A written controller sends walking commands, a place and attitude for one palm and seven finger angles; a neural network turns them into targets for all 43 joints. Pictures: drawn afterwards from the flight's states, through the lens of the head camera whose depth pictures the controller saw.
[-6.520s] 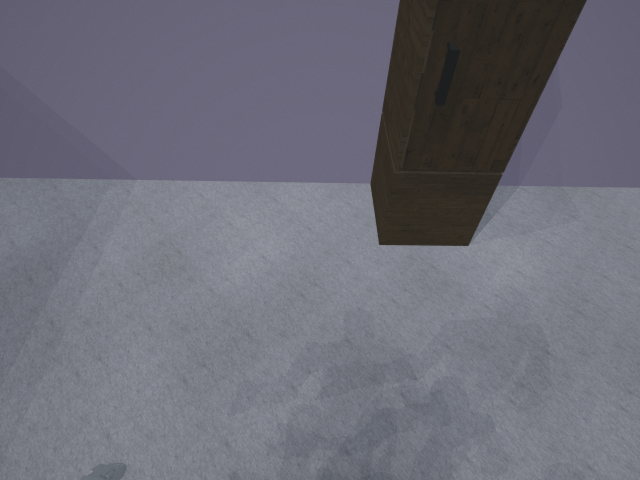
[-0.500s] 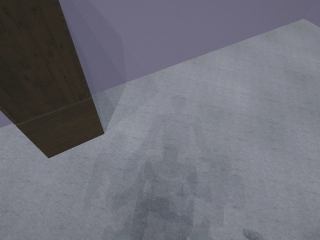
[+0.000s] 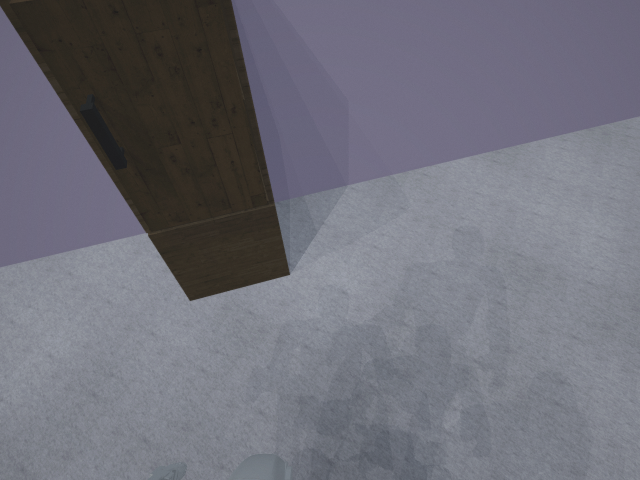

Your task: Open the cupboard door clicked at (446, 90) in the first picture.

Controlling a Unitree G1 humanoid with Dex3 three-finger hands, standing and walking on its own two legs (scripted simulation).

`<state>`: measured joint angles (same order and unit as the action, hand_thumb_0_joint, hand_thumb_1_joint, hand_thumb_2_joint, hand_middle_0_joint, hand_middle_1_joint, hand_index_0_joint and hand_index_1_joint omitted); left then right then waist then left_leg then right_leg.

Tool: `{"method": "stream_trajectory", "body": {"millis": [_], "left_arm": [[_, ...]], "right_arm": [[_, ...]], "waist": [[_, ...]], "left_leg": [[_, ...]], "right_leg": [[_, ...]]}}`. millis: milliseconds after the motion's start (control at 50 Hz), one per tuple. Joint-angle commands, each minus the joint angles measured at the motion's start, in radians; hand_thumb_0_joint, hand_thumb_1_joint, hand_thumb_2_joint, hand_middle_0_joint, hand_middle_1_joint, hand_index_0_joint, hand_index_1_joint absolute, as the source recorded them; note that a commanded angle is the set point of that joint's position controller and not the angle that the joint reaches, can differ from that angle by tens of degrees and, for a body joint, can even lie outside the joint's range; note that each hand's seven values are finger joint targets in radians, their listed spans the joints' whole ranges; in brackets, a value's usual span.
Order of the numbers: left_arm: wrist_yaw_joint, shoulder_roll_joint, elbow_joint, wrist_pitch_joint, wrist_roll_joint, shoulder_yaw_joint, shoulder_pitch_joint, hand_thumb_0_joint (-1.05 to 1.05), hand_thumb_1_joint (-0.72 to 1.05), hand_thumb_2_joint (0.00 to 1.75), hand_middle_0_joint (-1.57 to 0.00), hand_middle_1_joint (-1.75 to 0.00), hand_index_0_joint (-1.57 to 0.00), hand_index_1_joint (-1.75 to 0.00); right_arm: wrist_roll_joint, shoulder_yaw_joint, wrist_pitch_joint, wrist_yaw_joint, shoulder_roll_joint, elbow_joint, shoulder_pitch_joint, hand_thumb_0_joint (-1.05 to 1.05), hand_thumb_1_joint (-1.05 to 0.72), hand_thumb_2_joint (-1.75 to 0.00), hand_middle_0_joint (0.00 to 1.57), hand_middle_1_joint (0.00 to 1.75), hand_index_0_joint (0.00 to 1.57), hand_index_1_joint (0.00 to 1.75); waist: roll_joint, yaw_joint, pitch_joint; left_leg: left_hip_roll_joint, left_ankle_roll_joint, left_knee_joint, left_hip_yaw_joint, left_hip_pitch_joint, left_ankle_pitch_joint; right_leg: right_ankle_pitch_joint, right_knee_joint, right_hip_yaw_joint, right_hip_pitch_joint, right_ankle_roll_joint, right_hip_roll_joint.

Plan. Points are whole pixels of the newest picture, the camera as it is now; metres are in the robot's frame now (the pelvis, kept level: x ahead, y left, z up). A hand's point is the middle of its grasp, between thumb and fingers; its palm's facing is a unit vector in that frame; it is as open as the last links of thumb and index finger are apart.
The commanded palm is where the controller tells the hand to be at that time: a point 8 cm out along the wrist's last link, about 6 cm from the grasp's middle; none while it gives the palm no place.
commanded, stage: turn to face it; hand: left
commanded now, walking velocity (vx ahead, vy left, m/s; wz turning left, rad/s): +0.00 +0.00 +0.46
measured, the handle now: (106, 132) +0.76 +0.48 +0.00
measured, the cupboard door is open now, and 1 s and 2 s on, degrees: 0 0 0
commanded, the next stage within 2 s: take the last steps up to it in 0.44 s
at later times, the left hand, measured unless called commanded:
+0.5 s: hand out of the picture +0.01 +0.26 -0.17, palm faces +0.22 -0.94 -0.25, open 7.4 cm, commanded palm none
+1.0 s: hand out of the picture -0.07 +0.17 -0.16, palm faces +0.38 -0.91 -0.17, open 7.4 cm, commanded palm none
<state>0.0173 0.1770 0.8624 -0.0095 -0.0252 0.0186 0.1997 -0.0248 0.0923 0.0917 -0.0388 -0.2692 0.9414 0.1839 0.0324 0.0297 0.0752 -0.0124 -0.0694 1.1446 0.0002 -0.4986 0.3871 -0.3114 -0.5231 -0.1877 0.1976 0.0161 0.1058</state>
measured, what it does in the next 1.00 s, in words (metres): steps on the spot, turning left: left foot, then right foot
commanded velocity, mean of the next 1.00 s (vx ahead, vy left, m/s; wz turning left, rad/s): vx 0.14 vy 0.01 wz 0.18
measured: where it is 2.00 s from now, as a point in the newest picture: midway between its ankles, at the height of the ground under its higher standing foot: (295, 442)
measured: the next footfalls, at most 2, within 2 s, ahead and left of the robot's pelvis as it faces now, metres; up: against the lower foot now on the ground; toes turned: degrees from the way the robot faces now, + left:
left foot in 0.20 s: +0.03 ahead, +0.15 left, +0.00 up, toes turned +12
right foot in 0.62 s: +0.06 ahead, -0.08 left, +0.00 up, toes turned +7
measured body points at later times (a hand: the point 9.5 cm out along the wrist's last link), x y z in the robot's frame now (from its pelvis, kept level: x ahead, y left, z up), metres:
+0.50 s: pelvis +0.00 +0.04 +0.00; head +0.03 +0.05 +0.45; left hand +0.00 +0.31 -0.15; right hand +0.14 -0.18 -0.14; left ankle -0.01 +0.14 -0.74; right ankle +0.01 -0.11 -0.69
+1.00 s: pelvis +0.05 +0.04 +0.00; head +0.06 +0.04 +0.45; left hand -0.09 +0.22 -0.15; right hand +0.15 -0.18 -0.15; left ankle +0.06 +0.20 -0.70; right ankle +0.02 -0.09 -0.74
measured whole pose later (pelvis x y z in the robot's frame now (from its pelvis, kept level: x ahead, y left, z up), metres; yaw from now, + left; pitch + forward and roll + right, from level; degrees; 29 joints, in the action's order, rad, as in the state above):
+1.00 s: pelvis +0.05 +0.04 +0.00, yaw +17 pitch +0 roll +1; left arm 0.01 0.12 1.12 0.06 -0.03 0.02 0.46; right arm -0.03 0.06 0.04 -0.03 -0.20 1.07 0.25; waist 0.01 -0.04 0.01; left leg -0.09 -0.02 0.78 -0.07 -0.45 0.27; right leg -0.30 -0.35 -0.17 0.03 -0.02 0.07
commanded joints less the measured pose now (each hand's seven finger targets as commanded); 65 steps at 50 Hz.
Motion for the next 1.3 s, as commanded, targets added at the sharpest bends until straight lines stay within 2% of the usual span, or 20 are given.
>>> {"method": "stream_trajectory", "body": {"millis": [0,80,140,160,180,200,320,520,580,620,640,700,760,960,1040,1080,1100,1160,1220,1280], "left_arm": [[0.019,0.232,-0.034,0.017,-0.003,0.072,0.065,0.0,0.9,0.9,-0.2,-0.3,-0.2,-0.3],[0.017,0.262,-0.006,0.012,-0.007,0.085,0.086,0.0,0.9,0.9,-0.2,-0.3,-0.2,-0.3],[0.011,0.257,0.01,0.004,0.003,0.086,0.077,0.0,0.9,0.9,-0.2,-0.3,-0.2,-0.3],[0.008,0.235,0.007,0.001,0.012,0.084,0.068,0.0,0.9,0.9,-0.2,-0.3,-0.2,-0.3],[0.0,0.165,-0.031,-0.004,0.019,0.071,0.084,0.0,0.9,0.9,-0.2,-0.3,-0.2,-0.3],[0.006,0.139,-0.056,-0.01,0.009,0.049,0.019,0.0,0.9,0.9,-0.2,-0.3,-0.2,-0.3],[-0.002,0.14,0.037,-0.025,0.012,0.057,0.044,0.0,0.9,0.9,-0.2,-0.3,-0.2,-0.3],[0.008,0.102,0.041,-0.013,0.017,0.042,0.04,0.0,0.9,0.9,-0.2,-0.3,-0.2,-0.3],[0.007,0.117,0.091,0.016,0.009,0.042,0.152,0.0,0.9,0.9,-0.2,-0.3,-0.2,-0.3],[0.009,0.255,0.09,0.024,-0.008,0.064,0.199,0.0,0.9,0.9,-0.2,-0.3,-0.2,-0.3],[0.01,0.236,0.088,0.033,0.002,0.066,0.203,0.0,0.9,0.9,-0.2,-0.3,-0.2,-0.3],[0.008,0.156,0.089,0.054,0.001,0.049,0.112,0.0,0.9,0.9,-0.2,-0.3,-0.2,-0.3],[0.007,0.105,0.123,0.074,0.003,0.037,0.176,0.0,0.9,0.9,-0.2,-0.3,-0.2,-0.3],[0.006,0.117,0.243,0.078,-0.008,0.039,0.306,0.0,0.9,0.9,-0.2,-0.3,-0.2,-0.3],[0.004,0.101,0.256,0.063,0.004,0.04,0.272,0.0,0.9,0.9,-0.2,-0.3,-0.2,-0.3],[-0.007,0.004,0.209,0.061,0.012,0.021,0.259,0.0,0.9,0.9,-0.2,-0.3,-0.2,-0.3],[0.0,0.028,0.185,0.054,0.004,0.023,0.195,0.0,0.9,0.9,-0.2,-0.3,-0.2,-0.3],[-0.022,0.028,0.198,0.051,-0.003,0.038,0.117,0.0,0.9,0.9,-0.2,-0.3,-0.2,-0.3],[-0.027,-0.015,0.217,0.029,-0.007,0.038,0.198,0.0,0.9,0.9,-0.2,-0.3,-0.2,-0.3],[-0.03,-0.002,0.185,0.02,-0.005,0.042,0.146,0.0,0.9,0.9,-0.2,-0.3,-0.2,-0.3]], "right_arm": [[0.008,-0.003,-0.031,0.003,-0.039,-0.097,-0.105,0.0,-0.9,-0.9,0.2,0.3,0.2,0.3],[0.015,-0.019,-0.049,0.009,-0.025,-0.099,-0.099,0.0,-0.9,-0.9,0.2,0.3,0.2,0.3],[0.012,-0.018,-0.063,0.015,-0.045,-0.081,-0.028,0.0,-0.9,-0.9,0.2,0.3,0.2,0.3],[0.008,-0.006,-0.073,0.016,-0.096,-0.069,0.03,0.0,-0.9,-0.9,0.2,0.3,0.2,0.3],[-0.001,0.019,-0.081,0.022,-0.205,-0.07,0.078,0.0,-0.9,-0.9,0.2,0.3,0.2,0.3],[0.009,0.022,-0.074,0.032,-0.236,-0.048,0.134,0.0,-0.9,-0.9,0.2,0.3,0.2,0.3],[0.007,-0.014,-0.087,0.055,-0.123,-0.064,-0.021,0.0,-0.9,-0.9,0.2,0.3,0.2,0.3],[0.0,-0.005,-0.076,0.05,-0.113,-0.027,-0.006,0.0,-0.9,-0.9,0.2,0.3,0.2,0.3],[0.009,-0.016,-0.081,0.046,-0.063,-0.012,-0.003,0.0,-0.9,-0.9,0.2,0.3,0.2,0.3],[0.01,-0.03,-0.076,0.035,0.011,-0.058,-0.036,0.0,-0.9,-0.9,0.2,0.3,0.2,0.3],[-0.002,-0.016,-0.064,0.032,-0.039,-0.055,-0.062,0.0,-0.9,-0.9,0.2,0.3,0.2,0.3],[-0.008,-0.009,-0.072,0.011,-0.02,0.005,0.008,0.0,-0.9,-0.9,0.2,0.3,0.2,0.3],[-0.005,-0.013,-0.079,0.009,0.018,0.033,0.046,0.0,-0.9,-0.9,0.2,0.3,0.2,0.3],[0.006,-0.037,-0.109,0.001,0.069,0.014,-0.075,0.0,-0.9,-0.9,0.2,0.3,0.2,0.3],[0.003,-0.032,-0.137,0.021,0.03,0.091,0.135,0.0,-0.9,-0.9,0.2,0.3,0.2,0.3],[-0.006,0.013,-0.144,0.048,-0.153,0.154,0.383,0.0,-0.9,-0.9,0.2,0.3,0.2,0.3],[-0.003,0.008,-0.138,0.057,-0.144,0.169,0.384,0.0,-0.9,-0.9,0.2,0.3,0.2,0.3],[0.001,-0.021,-0.149,0.061,-0.006,0.12,0.207,0.0,-0.9,-0.9,0.2,0.3,0.2,0.3],[0.003,-0.033,-0.165,0.065,0.021,0.105,0.154,0.0,-0.9,-0.9,0.2,0.3,0.2,0.3],[0.006,-0.033,-0.172,0.066,0.017,0.111,0.177,0.0,-0.9,-0.9,0.2,0.3,0.2,0.3]], "waist": [[-0.2,-0.065,-0.062],[-0.233,-0.076,-0.107],[-0.199,-0.032,-0.135],[-0.081,0.003,-0.176],[0.222,0.021,-0.208],[0.243,0.049,-0.198],[0.108,-0.025,-0.116],[0.133,-0.021,-0.106],[0.033,-0.072,-0.15],[-0.329,-0.112,-0.038],[-0.346,-0.119,0.023],[-0.13,-0.039,0.055],[-0.151,-0.044,0.027],[-0.214,-0.088,0.049],[-0.088,0.016,-0.029],[0.311,0.093,-0.14],[0.254,0.1,-0.131],[0.039,0.027,0.04],[0.08,-0.032,0.025],[0.05,-0.038,0.034]], "left_leg": [[-0.029,-0.01,-0.158,-0.048,-0.019,0.036],[-0.021,0.014,-0.381,-0.095,0.086,0.063],[-0.003,0.037,-0.643,-0.129,0.265,-0.127],[-0.065,0.063,-0.747,-0.059,0.424,-0.316],[-0.32,0.195,-0.744,0.272,0.593,-0.718],[-0.421,0.287,-0.765,0.316,0.549,-0.922],[-0.239,0.226,-0.791,0.108,0.394,-0.701],[-0.227,0.233,-0.78,0.188,0.355,-0.588],[-0.141,0.155,-0.677,0.15,0.221,-0.216],[0.036,0.06,-0.31,0.002,-0.099,0.214],[-0.008,0.069,-0.193,0.073,-0.116,0.155],[-0.05,0.058,-0.052,0.039,-0.122,-0.06],[-0.061,0.04,-0.082,-0.001,-0.104,-0.147],[-0.071,0.057,-0.449,-0.116,0.011,-0.082],[-0.024,0.076,-0.68,-0.173,0.426,-0.162],[-0.404,0.212,-0.871,0.342,0.694,-0.094],[-0.441,0.239,-0.926,0.381,0.642,0.012],[-0.367,0.227,-0.977,0.213,0.354,-0.032],[-0.292,0.211,-0.993,0.048,0.297,-0.142],[-0.287,0.234,-1.008,0.026,0.345,-0.24]], "right_leg": [[0.453,0.164,0.123,-0.101,0.102,0.253],[0.566,0.089,0.099,-0.141,0.106,0.276],[0.537,-0.03,0.035,-0.082,0.033,0.233],[0.432,-0.18,0.004,0.024,-0.014,0.2],[-0.07,-0.387,-0.028,0.303,-0.094,0.064],[-0.373,-0.517,0.064,0.347,-0.098,0.03],[-0.123,-0.574,0.146,0.292,-0.102,0.02],[-0.098,-0.184,0.115,0.126,-0.086,-0.049],[0.065,0.142,0.132,-0.134,-0.074,-0.027],[-0.263,0.376,0.574,-0.15,0.088,0.333],[-0.389,0.442,0.634,-0.029,0.104,0.335],[-0.233,0.395,0.393,-0.018,0.07,0.231],[-0.006,0.367,0.249,-0.073,0.054,0.179],[0.151,0.314,0.196,-0.097,0.101,0.209],[0.179,0.073,0.104,0.06,0.049,0.121],[-0.271,-0.447,0.004,0.387,-0.03,-0.056],[-0.291,-0.596,0.106,0.433,-0.009,-0.04],[-0.077,-0.657,0.156,0.416,-0.006,0.047],[0.021,-0.586,0.139,0.345,-0.026,0.042],[0.083,-0.509,0.144,0.394,-0.038,0.044]]}}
